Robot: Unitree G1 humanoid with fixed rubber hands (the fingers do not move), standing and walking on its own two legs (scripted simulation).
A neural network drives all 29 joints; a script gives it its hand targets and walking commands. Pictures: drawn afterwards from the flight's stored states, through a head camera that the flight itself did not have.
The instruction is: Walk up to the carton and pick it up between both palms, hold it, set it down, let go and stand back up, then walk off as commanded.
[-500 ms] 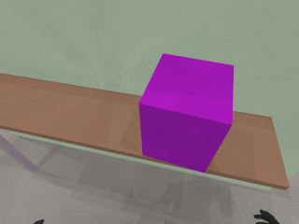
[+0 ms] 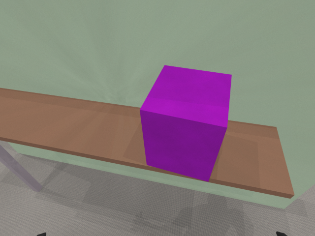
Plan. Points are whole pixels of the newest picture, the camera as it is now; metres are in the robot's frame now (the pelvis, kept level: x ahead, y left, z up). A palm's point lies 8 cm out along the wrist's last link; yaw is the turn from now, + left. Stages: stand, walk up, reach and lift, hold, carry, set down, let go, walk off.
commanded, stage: walk up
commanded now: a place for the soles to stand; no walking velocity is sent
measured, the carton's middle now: (186, 123) +0.44 -0.05 +0.04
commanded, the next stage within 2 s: reach and lift in 1.98 s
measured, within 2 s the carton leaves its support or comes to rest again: neither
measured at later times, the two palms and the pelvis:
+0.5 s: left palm out of the picture +0.06 +0.33 -0.07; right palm out of the picture +0.09 -0.31 -0.09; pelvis -0.01 +0.00 +0.01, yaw +0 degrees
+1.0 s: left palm out of the picture +0.06 +0.33 -0.07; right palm out of the picture +0.10 -0.31 -0.09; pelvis +0.00 +0.00 +0.01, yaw +0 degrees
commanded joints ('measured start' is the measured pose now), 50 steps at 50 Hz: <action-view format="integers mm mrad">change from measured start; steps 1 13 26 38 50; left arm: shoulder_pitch -100 -117 -107 -108 -121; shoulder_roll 197 182 178 161 174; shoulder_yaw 10 7 1 -2 3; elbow -8 12 37 37 23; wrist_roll -23 -17 -20 -28 -21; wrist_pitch -20 -25 -29 -24 -14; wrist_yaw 8 8 11 9 8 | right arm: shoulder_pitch -75 -83 -74 -82 -84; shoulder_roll -190 -176 -174 -178 -152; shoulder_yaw -64 -59 -57 -49 -52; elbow -21 11 27 27 26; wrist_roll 5 5 9 16 11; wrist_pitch -35 -42 -47 -49 -41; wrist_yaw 1 5 3 -3 -1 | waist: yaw -6 -5 -5 -15 -12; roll -94 -107 -108 -33 -85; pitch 42 36 15 -31 12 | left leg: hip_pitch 84 75 89 111 83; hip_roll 62 66 75 95 73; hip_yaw -24 -29 -38 -55 -28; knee -137 -173 -175 -197 -177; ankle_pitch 17 13 98 158 87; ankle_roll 62 66 64 63 55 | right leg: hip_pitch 13 18 70 96 45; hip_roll -163 -155 -147 -123 -133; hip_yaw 218 212 186 164 181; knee -342 -368 -346 -299 -353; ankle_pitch -141 -191 -14 142 -56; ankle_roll -25 -14 -9 -2 1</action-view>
